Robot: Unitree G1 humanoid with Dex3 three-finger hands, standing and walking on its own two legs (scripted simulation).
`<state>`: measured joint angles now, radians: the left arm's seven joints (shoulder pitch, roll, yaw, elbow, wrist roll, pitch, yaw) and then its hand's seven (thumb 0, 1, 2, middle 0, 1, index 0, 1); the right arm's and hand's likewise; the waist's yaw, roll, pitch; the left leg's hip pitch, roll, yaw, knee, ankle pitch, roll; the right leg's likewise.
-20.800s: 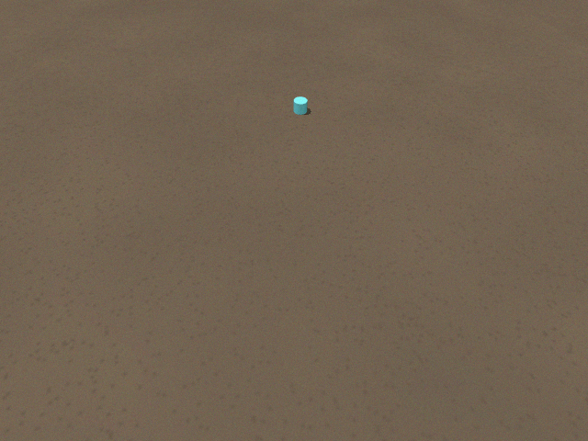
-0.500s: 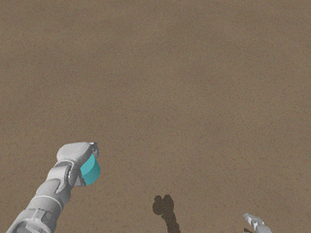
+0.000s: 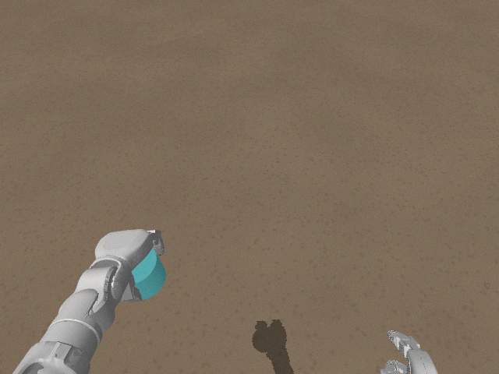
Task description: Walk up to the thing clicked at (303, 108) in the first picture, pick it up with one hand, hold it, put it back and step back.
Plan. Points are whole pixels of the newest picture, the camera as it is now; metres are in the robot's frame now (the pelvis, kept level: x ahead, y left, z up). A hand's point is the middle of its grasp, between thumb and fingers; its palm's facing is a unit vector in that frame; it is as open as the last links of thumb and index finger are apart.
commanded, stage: hold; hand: left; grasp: from above
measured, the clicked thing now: (139, 271) +0.31 +0.22 -0.07
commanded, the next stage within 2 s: crouch in 0.86 s
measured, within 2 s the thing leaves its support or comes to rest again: neither
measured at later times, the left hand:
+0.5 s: hand (132, 272) +0.29 +0.22 -0.03, palm faces -0.46 -0.06 -0.88, open 10.6 cm
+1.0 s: hand (132, 269) +0.30 +0.22 -0.04, palm faces -0.45 -0.07 -0.89, open 10.6 cm
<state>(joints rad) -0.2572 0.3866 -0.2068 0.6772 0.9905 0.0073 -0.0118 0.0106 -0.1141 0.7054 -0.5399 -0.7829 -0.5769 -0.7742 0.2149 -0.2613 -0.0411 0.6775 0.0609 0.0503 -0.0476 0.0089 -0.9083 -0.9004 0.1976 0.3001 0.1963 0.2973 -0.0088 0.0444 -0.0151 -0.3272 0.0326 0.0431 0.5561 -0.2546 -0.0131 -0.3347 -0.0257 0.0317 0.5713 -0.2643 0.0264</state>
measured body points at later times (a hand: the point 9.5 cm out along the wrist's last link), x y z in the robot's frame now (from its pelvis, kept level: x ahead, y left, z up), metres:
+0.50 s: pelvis +0.00 +0.00 +0.00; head +0.01 -0.02 +0.45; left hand +0.31 +0.22 +0.02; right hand +0.15 -0.25 -0.11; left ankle +0.02 +0.13 -0.73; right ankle +0.02 -0.14 -0.73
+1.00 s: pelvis +0.01 +0.00 +0.01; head +0.02 -0.02 +0.46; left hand +0.32 +0.22 +0.02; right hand +0.16 -0.25 -0.11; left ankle +0.02 +0.13 -0.73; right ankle +0.02 -0.14 -0.73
